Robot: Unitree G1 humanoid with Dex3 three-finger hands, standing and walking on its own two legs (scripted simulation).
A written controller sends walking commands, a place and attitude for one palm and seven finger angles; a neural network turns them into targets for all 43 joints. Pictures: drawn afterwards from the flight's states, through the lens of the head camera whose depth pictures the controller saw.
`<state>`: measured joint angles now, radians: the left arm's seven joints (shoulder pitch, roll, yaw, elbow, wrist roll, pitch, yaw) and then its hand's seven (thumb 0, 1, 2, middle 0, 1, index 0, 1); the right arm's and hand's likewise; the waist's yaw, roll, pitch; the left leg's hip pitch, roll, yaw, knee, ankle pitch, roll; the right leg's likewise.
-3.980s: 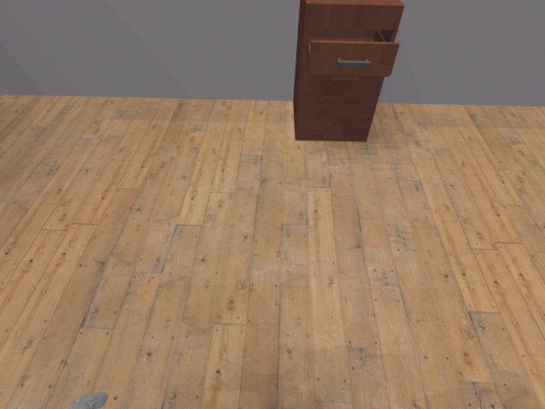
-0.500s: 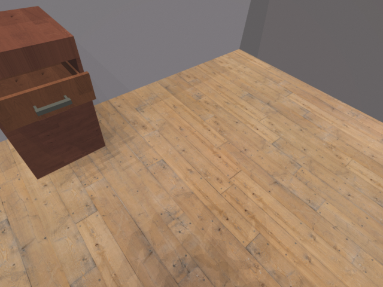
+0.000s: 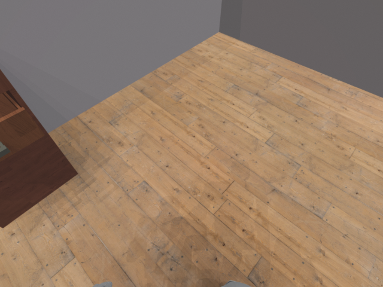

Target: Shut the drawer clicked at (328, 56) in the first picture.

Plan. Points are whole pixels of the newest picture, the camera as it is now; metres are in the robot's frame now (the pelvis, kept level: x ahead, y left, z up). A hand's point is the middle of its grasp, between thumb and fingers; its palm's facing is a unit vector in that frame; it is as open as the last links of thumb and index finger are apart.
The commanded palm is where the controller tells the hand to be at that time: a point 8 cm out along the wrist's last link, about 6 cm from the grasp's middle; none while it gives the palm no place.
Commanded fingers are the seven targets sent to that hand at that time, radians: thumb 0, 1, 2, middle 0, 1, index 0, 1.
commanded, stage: walk to a spot facing it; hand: left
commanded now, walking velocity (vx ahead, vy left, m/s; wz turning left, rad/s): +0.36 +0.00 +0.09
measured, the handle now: out of the picture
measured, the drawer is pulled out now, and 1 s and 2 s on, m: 0.15 0.15 0.15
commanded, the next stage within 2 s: turn to face it in 0.18 s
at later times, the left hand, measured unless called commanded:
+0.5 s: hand (103, 264) +0.20 +0.23 -0.16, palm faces +0.14 -0.97 -0.17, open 7.4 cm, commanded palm none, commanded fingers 0.00 0.90 0.90 -0.20 -0.30 -0.20 -0.30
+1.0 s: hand (120, 224) +0.28 +0.20 -0.12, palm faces +0.38 -0.88 -0.27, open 7.4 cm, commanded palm none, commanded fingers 0.00 0.90 0.90 -0.20 -0.30 -0.20 -0.30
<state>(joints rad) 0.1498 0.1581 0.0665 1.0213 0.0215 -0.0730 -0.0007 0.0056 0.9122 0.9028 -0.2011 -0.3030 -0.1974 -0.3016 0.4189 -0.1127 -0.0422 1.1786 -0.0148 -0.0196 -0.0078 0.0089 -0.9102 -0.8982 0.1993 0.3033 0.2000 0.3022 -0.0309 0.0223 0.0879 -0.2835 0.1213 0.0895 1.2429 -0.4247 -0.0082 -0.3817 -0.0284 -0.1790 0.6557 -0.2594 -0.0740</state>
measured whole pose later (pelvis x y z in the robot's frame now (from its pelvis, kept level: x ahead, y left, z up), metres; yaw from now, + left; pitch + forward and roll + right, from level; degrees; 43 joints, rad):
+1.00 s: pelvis +0.25 -0.02 +0.02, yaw +23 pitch -1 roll +3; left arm 0.18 0.16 0.03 0.89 0.02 0.00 0.03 0.01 0.90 0.90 -0.21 -0.30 -0.20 -0.30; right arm 0.19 -0.26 -0.09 0.96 -0.03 0.08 0.02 0.01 -0.91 -0.90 0.19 0.30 0.20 0.30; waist -0.03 0.03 0.07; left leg -0.50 0.04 0.03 1.12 -0.38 -0.08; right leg -0.22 -0.12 -0.23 0.52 -0.27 -0.03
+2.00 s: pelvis +0.26 -0.02 +0.03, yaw +49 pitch -1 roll +2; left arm 0.29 0.17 0.04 0.99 0.03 -0.03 0.02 0.01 0.91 0.90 -0.21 -0.30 -0.20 -0.30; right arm 0.23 -0.23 -0.06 1.04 -0.03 0.08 0.03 0.01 -0.91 -0.90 0.20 0.30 0.20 0.30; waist 0.02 0.02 0.04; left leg -0.38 0.06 0.02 0.94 -0.37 -0.05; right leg -0.17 -0.09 -0.20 0.43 -0.23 -0.03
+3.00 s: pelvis +0.40 +0.22 +0.02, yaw +49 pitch +0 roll +0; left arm 0.20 0.16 0.05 1.05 0.02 -0.04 0.03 -0.01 0.94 0.90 -0.20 -0.30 -0.20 -0.30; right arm 0.22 -0.17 -0.04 1.05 -0.02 -0.01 -0.03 0.01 -0.93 -0.90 0.19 0.30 0.20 0.30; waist -0.02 0.03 0.06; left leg -0.45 0.09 0.04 0.84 -0.33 -0.03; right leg -0.23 0.00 -0.15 0.46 -0.22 -0.06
